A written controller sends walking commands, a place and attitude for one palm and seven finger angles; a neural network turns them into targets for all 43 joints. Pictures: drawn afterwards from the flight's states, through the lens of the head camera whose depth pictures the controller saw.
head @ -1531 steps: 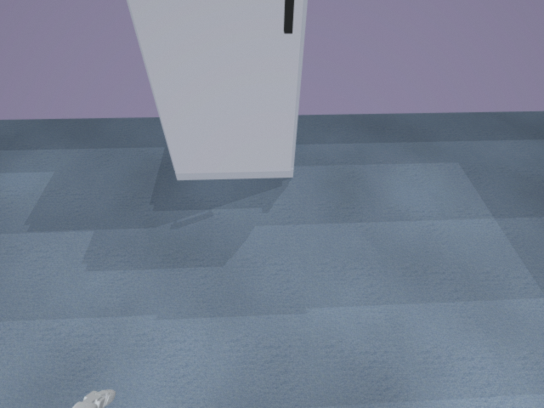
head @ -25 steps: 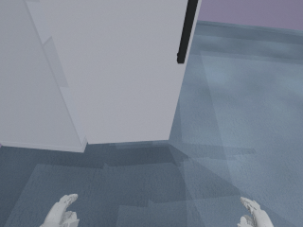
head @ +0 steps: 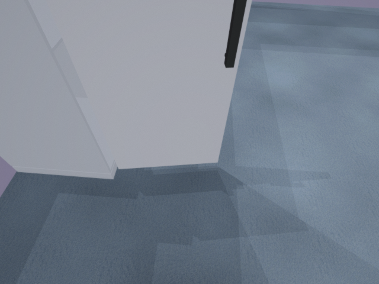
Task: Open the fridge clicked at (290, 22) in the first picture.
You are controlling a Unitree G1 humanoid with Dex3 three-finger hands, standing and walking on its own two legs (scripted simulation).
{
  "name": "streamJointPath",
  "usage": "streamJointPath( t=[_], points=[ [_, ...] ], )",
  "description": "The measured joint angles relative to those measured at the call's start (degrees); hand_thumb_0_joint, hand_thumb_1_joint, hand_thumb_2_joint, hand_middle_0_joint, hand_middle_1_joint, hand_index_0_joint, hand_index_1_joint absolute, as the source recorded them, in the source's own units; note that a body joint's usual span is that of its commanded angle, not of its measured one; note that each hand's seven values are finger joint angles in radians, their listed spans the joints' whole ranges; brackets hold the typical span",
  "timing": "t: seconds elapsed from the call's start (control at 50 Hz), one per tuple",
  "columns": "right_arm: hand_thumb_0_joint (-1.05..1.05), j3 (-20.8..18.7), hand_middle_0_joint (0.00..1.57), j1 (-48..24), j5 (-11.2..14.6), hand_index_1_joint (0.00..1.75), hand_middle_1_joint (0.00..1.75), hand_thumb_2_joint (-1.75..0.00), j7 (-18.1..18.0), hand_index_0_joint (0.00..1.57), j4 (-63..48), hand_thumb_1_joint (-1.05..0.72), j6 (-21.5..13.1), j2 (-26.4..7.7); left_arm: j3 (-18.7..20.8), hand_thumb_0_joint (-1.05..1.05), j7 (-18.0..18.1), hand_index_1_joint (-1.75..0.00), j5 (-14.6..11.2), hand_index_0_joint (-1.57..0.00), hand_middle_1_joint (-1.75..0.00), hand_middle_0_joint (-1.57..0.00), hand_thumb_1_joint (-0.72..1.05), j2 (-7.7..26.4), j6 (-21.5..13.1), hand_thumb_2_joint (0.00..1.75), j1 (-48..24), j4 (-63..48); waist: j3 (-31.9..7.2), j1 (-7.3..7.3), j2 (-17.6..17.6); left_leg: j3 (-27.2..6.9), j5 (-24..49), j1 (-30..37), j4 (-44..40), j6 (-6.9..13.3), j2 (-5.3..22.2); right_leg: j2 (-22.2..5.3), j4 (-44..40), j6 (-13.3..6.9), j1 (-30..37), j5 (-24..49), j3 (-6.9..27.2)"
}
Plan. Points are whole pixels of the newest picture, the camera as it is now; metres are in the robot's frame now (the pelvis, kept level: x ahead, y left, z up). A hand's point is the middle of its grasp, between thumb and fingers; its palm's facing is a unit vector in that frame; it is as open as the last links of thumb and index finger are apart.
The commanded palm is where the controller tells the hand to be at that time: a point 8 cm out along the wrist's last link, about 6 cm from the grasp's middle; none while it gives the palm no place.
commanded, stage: let the arm hang, fingers relaxed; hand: right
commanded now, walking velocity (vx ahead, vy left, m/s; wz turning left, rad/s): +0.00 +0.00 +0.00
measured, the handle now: (237, 2) +0.80 -0.07 +0.21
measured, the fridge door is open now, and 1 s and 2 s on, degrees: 80 80 80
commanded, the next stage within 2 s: look to check the result in 0.40 s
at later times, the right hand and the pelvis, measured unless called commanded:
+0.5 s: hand out of the picture +0.11 -0.24 -0.16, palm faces -0.06 +0.95 -0.31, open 7.4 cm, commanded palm none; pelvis +0.02 -0.01 +0.00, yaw +1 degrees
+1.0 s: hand out of the picture +0.12 -0.25 -0.16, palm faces -0.06 +0.94 -0.33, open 7.4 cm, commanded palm none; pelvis +0.04 +0.00 +0.01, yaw +0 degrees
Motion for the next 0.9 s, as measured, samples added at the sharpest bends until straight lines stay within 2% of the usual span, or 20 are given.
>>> streamJointPath(
  t=[0.28,0.58,0.74,0.9],
  points=[
    [0.0,0.39,0.2,-6.78,-0.2,0.3,0.3,-0.9,0.34,0.2,-2.53,-0.9,-1.41,-0.65,0.1,0.01,-0.63,-0.3,0.0,-0.2,-0.3,-0.2,0.91,2.92,-1.18,0.9,-6.43,-0.68,-2.2,0.4,0.46,-0.85,-0.17,2.01,-1.07,-0.64,0.55,0.69,-2.43,-0.35,2.86,0.27,-0.78],
    [0.01,0.31,0.2,-6.79,-0.09,0.3,0.3,-0.9,0.82,0.21,-1.37,-0.9,-1.32,-4.57,0.02,0.01,-0.77,-0.3,-0.15,-0.2,-0.3,-0.2,0.91,7.41,-1.14,0.9,-7.87,-0.11,-1.21,0.36,1.35,-0.73,0.47,4.45,-4.22,-0.65,0.48,0.82,-5.61,-0.2,5.28,0.99,-0.61],
    [0.01,0.41,0.2,-6.17,0.05,0.3,0.3,-0.9,0.78,0.21,-0.65,-0.9,-1.22,-5.86,-0.3,0.01,-0.78,-0.3,-0.29,-0.2,-0.3,-0.2,0.91,7.92,-1.02,0.9,-7.87,0.09,-0.79,0.21,1.35,-0.48,0.43,5.54,-5.33,-0.58,0.37,0.77,-6.38,-0.06,6.13,0.85,-0.35],
    [0.01,0.59,0.2,-6.44,0.1,0.3,0.3,-0.9,0.78,0.21,-0.63,-0.9,-1.26,-5.47,-0.61,0.01,-0.78,-0.3,-0.34,-0.2,-0.3,-0.2,0.91,7.49,-1.14,0.9,-8.34,0.03,-1.11,0.11,1.24,-0.44,0.08,6.33,-5.7,-0.57,0.39,0.82,-6.95,0.01,7.0,0.62,-0.28]
  ],
)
